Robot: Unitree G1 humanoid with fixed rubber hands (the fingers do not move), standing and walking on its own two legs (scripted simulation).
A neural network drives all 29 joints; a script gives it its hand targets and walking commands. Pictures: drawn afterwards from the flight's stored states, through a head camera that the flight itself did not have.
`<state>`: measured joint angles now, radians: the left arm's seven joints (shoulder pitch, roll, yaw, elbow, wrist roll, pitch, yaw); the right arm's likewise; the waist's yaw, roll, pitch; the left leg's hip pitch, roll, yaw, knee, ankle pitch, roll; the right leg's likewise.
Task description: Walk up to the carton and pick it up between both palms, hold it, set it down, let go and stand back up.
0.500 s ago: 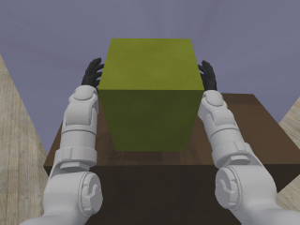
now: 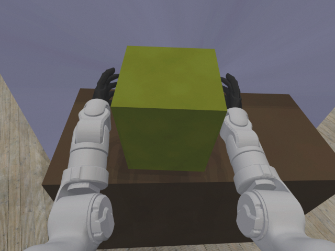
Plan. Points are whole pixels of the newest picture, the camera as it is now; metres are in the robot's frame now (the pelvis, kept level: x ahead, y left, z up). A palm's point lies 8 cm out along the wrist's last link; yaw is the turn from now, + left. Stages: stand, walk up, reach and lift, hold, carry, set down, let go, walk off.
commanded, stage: set down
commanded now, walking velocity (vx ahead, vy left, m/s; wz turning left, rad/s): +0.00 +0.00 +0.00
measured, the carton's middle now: (168, 113) +0.44 +0.01 +0.12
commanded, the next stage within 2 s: none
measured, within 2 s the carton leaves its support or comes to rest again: neither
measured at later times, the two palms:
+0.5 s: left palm (106, 110) +0.41 +0.16 +0.14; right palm (232, 114) +0.41 -0.14 +0.15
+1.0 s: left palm (110, 114) +0.42 +0.16 +0.12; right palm (231, 115) +0.42 -0.14 +0.14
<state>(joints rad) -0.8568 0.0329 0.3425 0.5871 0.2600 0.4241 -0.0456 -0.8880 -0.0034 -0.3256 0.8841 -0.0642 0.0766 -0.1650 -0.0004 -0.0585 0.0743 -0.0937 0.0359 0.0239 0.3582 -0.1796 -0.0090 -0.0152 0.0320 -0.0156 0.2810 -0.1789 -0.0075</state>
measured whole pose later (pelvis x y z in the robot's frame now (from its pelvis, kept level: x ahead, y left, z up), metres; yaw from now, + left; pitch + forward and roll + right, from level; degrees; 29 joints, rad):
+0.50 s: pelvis +0.00 +0.00 +0.00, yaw +0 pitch -5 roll -1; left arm -0.84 0.03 0.34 0.71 0.26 0.31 -0.05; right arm -0.85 0.02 -0.39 0.88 -0.15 0.04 -0.16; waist 0.00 -0.06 0.07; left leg -0.09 0.04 0.03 0.36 -0.18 -0.01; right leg -0.02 0.03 -0.02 0.28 -0.18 -0.01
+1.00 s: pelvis +0.01 +0.00 +0.00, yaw +0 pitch -4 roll -1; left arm -0.84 0.03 0.34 0.81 0.26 0.22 -0.04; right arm -0.85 0.05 -0.49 0.88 -0.25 0.02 -0.12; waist 0.00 -0.06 0.07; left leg -0.10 0.04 0.03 0.36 -0.19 -0.01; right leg -0.02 0.03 -0.02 0.26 -0.18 -0.01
